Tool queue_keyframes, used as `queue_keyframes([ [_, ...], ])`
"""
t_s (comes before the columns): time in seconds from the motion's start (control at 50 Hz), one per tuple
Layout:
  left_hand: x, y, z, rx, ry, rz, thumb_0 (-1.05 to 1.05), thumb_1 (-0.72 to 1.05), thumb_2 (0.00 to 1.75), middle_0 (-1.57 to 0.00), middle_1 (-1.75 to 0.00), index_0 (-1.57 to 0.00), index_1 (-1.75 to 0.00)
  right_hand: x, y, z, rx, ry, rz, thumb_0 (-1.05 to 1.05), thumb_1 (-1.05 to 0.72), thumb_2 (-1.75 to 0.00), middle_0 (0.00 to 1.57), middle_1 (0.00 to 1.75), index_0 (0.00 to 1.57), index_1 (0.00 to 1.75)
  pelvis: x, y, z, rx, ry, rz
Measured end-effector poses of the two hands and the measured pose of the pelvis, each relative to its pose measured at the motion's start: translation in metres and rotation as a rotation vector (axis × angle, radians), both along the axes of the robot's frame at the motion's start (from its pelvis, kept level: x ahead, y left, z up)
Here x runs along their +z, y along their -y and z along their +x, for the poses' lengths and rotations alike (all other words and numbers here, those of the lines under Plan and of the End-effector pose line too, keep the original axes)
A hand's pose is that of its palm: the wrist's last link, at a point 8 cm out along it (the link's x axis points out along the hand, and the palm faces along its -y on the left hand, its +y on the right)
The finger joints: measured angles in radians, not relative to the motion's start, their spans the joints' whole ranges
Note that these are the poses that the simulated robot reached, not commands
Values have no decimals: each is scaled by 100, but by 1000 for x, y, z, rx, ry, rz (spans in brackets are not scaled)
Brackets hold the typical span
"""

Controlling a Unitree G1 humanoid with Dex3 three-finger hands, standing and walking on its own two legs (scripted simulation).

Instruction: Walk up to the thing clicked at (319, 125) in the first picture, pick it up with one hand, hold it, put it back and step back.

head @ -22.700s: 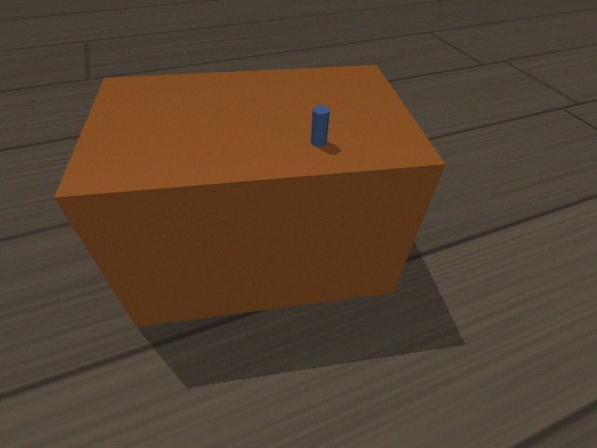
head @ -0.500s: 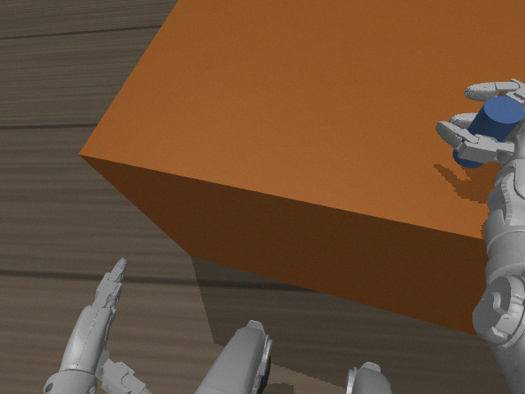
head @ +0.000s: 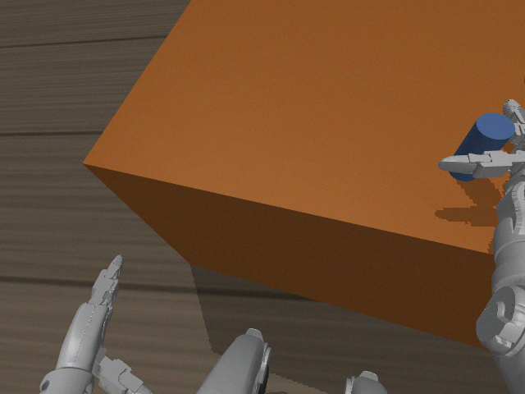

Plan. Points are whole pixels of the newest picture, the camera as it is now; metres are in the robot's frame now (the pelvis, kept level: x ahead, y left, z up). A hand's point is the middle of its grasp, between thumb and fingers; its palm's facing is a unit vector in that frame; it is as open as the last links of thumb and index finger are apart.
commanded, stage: withdraw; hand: right
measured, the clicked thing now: (477, 149) +0.53 -0.19 +0.03
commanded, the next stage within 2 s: rise in 0.16 s
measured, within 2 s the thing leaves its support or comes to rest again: neither
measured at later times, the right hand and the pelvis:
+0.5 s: hand out of the picture +0.50 -0.31 +0.15, palm faces +0.31 +0.92 -0.22, open 17.3 cm; pelvis +0.01 +0.00 +0.05, yaw -1 degrees
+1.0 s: hand out of the picture +0.31 -0.27 +0.11, palm faces +0.28 +0.91 -0.31, open 17.3 cm; pelvis +0.05 +0.00 +0.07, yaw -2 degrees
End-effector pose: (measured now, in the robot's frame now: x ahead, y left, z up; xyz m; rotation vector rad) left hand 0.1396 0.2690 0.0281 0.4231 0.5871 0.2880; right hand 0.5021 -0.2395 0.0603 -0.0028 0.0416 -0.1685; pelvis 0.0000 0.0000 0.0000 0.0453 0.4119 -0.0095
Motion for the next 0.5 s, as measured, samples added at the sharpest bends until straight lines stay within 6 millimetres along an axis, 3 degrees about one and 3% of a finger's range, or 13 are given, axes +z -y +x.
queue_keyframes([
  [0.12, -3, -6, -7, 32, -51, -21, -1, -52, 5, -6, -4, -5, -4, 49, 30, 0, -45, 51, -28, -1, 46, -7, 16, 11, 15, 11, 12, 0, 3, -2, 31, 1],
  [0.28, -14, 14, 5, 3, -67, -134, -1, -53, 5, -6, -4, -5, -4, 113, 63, -7, -38, 34, -47, -1, 50, -4, 9, 6, 8, 6, 30, 1, 7, -13, 74, -1],
  [0.4, -6, 27, 14, -39, -59, -189, -1, -53, 5, -6, -5, -6, -5, 117, 80, -20, -76, -128, -129, -1, 49, -4, 8, 6, 7, 5, 42, 2, 8, -9, 106, -9],
  [0.5, -10, 25, 3, -30, -157, -215, -1, -52, 5, -6, -5, -6, -5, 109, 108, -36, -174, -220, -169, -1, 51, -4, 7, 6, 8, 5, 51, 3, 11, -6, 122, -13],
])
